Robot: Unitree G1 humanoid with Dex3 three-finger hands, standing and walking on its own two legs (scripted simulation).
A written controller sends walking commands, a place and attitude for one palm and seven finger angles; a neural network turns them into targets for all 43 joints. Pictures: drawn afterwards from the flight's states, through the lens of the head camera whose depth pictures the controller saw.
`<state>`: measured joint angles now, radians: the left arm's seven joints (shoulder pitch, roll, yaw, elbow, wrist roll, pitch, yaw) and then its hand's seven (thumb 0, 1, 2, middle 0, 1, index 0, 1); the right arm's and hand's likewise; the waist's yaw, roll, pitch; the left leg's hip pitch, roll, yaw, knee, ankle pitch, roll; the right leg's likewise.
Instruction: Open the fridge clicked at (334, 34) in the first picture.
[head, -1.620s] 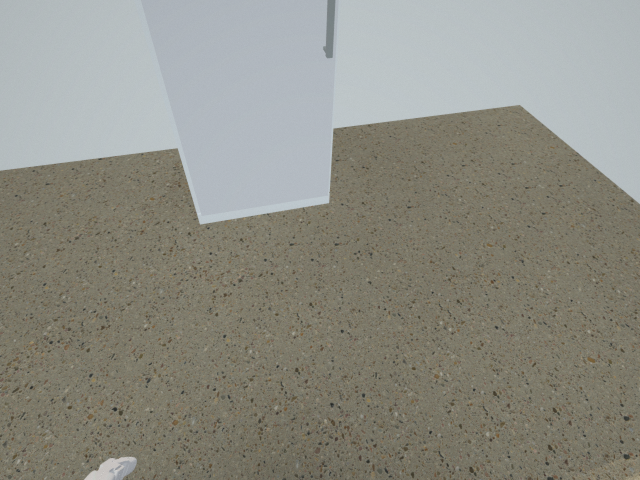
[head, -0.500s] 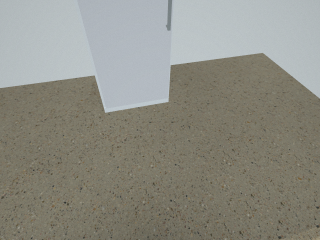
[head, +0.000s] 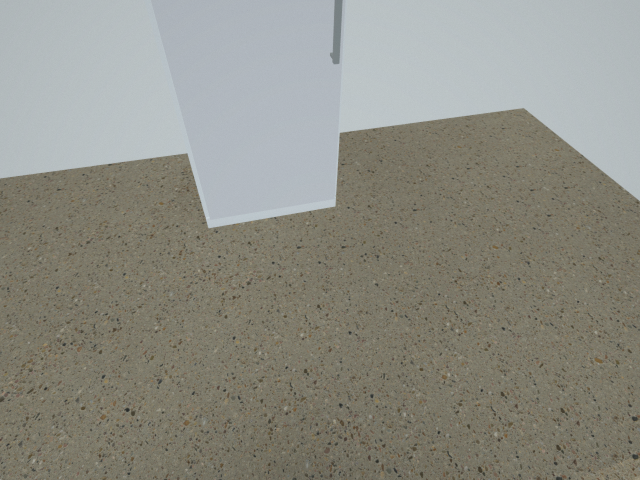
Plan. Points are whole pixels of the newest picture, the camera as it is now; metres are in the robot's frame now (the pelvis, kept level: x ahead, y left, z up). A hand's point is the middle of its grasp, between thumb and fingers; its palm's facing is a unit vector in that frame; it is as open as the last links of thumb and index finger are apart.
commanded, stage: walk to a spot facing it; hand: right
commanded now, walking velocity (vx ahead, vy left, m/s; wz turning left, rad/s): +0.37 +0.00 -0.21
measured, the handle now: out of the picture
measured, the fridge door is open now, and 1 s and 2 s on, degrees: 0 0 0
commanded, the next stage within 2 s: turn to face it in 1.12 s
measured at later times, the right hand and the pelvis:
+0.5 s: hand out of the picture +0.18 -0.21 -0.18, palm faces +0.03 +0.99 -0.14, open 7.3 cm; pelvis +0.14 -0.03 +0.00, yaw -3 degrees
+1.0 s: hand (453, 389) +0.32 -0.21 -0.19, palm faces +0.21 +0.96 -0.17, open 7.2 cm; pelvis +0.36 -0.03 -0.01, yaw -9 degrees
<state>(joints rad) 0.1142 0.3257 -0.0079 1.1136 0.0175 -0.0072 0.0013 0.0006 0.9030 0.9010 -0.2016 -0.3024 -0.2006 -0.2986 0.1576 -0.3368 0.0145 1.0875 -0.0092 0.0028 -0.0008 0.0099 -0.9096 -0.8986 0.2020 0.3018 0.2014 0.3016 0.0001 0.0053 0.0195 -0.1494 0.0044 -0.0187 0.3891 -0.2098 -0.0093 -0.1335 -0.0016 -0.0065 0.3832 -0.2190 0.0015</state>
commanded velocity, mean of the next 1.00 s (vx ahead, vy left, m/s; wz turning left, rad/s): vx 0.37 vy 0.00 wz -0.14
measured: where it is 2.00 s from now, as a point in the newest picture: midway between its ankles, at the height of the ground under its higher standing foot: (356, 367)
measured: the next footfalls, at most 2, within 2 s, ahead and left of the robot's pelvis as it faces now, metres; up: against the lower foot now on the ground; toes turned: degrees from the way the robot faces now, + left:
left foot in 0.64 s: +0.37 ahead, +0.09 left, +0.00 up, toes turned +4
right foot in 1.06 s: +0.50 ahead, -0.17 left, +0.00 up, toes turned -19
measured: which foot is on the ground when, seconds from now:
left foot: down 0.00-0.22, up 0.24-0.62, down 0.64-1.00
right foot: down 0.00-0.64, up 0.66-1.00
